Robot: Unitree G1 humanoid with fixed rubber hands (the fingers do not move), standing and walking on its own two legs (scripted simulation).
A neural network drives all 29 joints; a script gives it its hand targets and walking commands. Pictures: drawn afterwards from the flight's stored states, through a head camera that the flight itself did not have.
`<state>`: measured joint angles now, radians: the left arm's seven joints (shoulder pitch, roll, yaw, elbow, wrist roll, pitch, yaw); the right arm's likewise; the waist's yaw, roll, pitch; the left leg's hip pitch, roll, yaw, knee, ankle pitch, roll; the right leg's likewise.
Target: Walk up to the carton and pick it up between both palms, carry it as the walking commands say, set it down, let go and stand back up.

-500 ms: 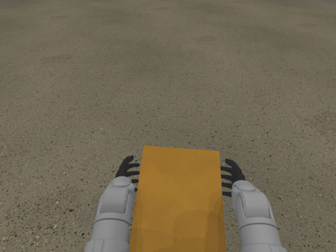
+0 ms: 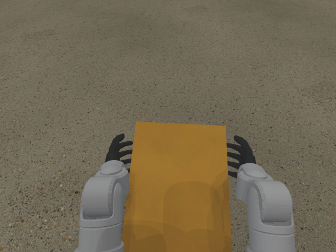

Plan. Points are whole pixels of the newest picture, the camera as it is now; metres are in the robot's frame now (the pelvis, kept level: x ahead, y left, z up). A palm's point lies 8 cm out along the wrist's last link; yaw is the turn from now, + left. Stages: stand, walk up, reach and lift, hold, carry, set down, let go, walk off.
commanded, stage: carry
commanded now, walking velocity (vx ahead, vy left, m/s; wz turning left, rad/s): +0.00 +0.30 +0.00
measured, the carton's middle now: (176, 186) +0.29 +0.00 +0.00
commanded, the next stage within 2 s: none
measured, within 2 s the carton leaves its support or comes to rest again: neither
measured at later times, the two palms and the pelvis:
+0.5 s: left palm (37, 189) +0.23 +0.26 +0.11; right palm (186, 194) +0.22 -0.01 +0.12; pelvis -0.05 +0.14 +0.01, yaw -2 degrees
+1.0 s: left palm out of the picture +0.13 +0.44 +0.09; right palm out of the picture +0.12 +0.16 +0.09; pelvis -0.14 +0.32 +0.02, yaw -2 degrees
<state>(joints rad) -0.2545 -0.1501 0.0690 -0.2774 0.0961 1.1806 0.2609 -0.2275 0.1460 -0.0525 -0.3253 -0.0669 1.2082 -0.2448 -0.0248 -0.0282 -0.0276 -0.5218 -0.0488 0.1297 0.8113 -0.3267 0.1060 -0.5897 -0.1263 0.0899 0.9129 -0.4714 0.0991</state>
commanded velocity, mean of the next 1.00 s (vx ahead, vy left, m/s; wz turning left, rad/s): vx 0.00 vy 0.30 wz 0.00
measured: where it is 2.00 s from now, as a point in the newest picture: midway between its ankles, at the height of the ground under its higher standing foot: outside the picture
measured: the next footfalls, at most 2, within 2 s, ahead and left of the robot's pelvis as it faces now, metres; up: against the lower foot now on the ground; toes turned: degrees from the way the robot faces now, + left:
right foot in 0.16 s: +0.03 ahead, -0.09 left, +0.00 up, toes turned -9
left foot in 0.44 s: +0.03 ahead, +0.28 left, +0.00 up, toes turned +1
